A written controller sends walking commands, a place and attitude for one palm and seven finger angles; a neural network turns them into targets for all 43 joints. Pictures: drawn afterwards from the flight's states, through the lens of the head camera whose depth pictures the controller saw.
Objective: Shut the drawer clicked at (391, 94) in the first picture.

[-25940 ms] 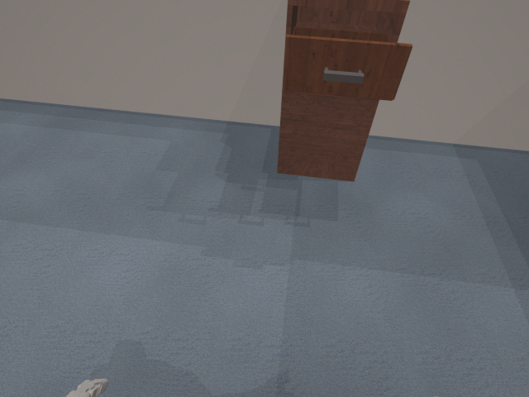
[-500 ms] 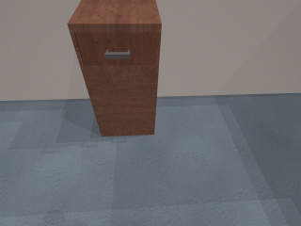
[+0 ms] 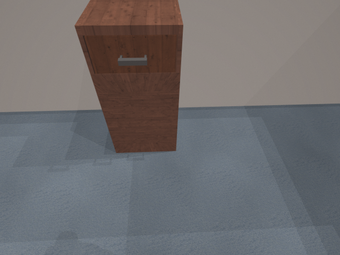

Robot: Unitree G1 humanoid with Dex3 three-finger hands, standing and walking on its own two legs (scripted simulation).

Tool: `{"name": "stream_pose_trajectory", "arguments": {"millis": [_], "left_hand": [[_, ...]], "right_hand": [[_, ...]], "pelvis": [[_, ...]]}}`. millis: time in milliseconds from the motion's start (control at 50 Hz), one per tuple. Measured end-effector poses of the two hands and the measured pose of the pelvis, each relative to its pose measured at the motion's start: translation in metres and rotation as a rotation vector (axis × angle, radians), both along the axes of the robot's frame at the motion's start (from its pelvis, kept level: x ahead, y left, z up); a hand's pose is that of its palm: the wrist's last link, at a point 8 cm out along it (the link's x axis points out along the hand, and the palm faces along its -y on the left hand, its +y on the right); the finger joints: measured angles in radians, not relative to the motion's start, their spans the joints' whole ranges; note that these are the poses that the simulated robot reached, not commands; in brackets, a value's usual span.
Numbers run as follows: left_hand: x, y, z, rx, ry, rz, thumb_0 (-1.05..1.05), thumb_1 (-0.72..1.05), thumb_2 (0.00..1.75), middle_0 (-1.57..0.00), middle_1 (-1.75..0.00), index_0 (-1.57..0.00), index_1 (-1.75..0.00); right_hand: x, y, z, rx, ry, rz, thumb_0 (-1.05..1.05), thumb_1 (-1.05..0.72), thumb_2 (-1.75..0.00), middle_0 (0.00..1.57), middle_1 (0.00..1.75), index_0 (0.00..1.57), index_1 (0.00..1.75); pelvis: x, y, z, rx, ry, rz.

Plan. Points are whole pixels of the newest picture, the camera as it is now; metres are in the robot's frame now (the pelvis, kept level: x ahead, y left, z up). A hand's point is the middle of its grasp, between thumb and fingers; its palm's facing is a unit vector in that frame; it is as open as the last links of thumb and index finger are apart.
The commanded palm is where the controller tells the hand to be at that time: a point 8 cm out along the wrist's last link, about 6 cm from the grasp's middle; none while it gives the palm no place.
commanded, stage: look to check the result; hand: left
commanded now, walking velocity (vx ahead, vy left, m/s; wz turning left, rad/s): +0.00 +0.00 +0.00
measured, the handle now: (133, 59) +0.88 +0.22 -0.01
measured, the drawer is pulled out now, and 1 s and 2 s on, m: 0.00 0.00 0.00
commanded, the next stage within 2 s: stand and wait in 0.18 s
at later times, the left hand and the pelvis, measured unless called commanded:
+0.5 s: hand out of the picture +0.02 +0.18 -0.17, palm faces +0.02 -0.97 -0.23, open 7.4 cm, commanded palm none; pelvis +0.00 -0.01 +0.00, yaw +0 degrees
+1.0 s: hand out of the picture +0.04 +0.21 -0.16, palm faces +0.00 -0.96 -0.27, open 7.4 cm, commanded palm none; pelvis +0.00 -0.01 +0.01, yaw +0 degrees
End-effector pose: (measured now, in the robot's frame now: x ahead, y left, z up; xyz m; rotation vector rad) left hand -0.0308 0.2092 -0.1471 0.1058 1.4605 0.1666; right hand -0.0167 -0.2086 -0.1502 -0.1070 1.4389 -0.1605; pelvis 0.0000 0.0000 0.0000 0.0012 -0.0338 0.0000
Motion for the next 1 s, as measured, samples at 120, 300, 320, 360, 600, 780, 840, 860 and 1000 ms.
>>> {"name": "stream_pose_trajectory", "arguments": {"millis": [120, 300, 320, 360, 600, 780, 840, 860, 1000], "left_hand": [[0.009, 0.001, 0.001, 0.005, -0.017, -0.007, 0.0, 0.91, 0.9, -0.19, -0.3, -0.2, -0.29], [0.025, 0.01, 0.003, 0.027, -0.054, -0.024, 0.0, 0.91, 0.9, -0.2, -0.3, -0.2, -0.29], [0.027, 0.011, 0.004, 0.03, -0.058, -0.026, 0.0, 0.91, 0.9, -0.2, -0.3, -0.2, -0.29], [0.031, 0.013, 0.005, 0.036, -0.066, -0.031, 0.0, 0.91, 0.9, -0.2, -0.3, -0.2, -0.29], [0.048, 0.028, 0.011, 0.071, -0.1, -0.054, 0.0, 0.91, 0.9, -0.2, -0.3, -0.2, -0.29], [0.056, 0.036, 0.013, 0.083, -0.112, -0.065, 0.0, 0.91, 0.9, -0.2, -0.3, -0.2, -0.29], [0.059, 0.038, 0.014, 0.087, -0.117, -0.069, 0.0, 0.91, 0.9, -0.2, -0.3, -0.2, -0.29], [0.06, 0.039, 0.015, 0.088, -0.119, -0.07, 0.0, 0.91, 0.9, -0.2, -0.3, -0.2, -0.29], [0.067, 0.044, 0.017, 0.098, -0.133, -0.08, 0.0, 0.91, 0.9, -0.2, -0.3, -0.2, -0.29]], "right_hand": [[0.011, -0.01, 0.002, -0.018, -0.02, 0.009, 0.0, -0.91, -0.9, 0.2, 0.3, 0.2, 0.3], [0.022, -0.025, 0.005, -0.045, -0.043, 0.019, 0.0, -0.91, -0.9, 0.2, 0.3, 0.2, 0.3], [0.023, -0.026, 0.006, -0.047, -0.045, 0.02, 0.0, -0.91, -0.9, 0.2, 0.3, 0.2, 0.3], [0.025, -0.029, 0.006, -0.051, -0.049, 0.023, 0.0, -0.91, -0.9, 0.2, 0.3, 0.2, 0.3], [0.034, -0.042, 0.009, -0.071, -0.067, 0.036, 0.0, -0.91, -0.9, 0.2, 0.3, 0.2, 0.3], [0.041, -0.051, 0.013, -0.09, -0.077, 0.046, 0.0, -0.91, -0.9, 0.2, 0.3, 0.2, 0.3], [0.044, -0.054, 0.014, -0.097, -0.085, 0.048, 0.0, -0.91, -0.9, 0.2, 0.3, 0.2, 0.3], [0.045, -0.054, 0.014, -0.099, -0.088, 0.049, 0.0, -0.91, -0.9, 0.2, 0.3, 0.2, 0.3], [0.054, -0.059, 0.017, -0.11, -0.108, 0.057, 0.0, -0.91, -0.9, 0.2, 0.3, 0.2, 0.3]], "pelvis": [[0.002, -0.002, 0.001, 0.001, 0.0, -0.001], [0.004, -0.005, 0.002, 0.001, -0.003, -0.002], [0.004, -0.005, 0.002, 0.001, -0.003, -0.002], [0.004, -0.006, 0.002, 0.001, -0.004, -0.002], [0.003, -0.007, 0.003, 0.0, -0.004, -0.003], [0.003, -0.007, 0.004, 0.0, -0.001, -0.004], [0.003, -0.007, 0.004, 0.0, -0.002, -0.005], [0.003, -0.007, 0.004, 0.0, -0.002, -0.005], [0.004, -0.006, 0.005, 0.001, 0.0, -0.006]]}}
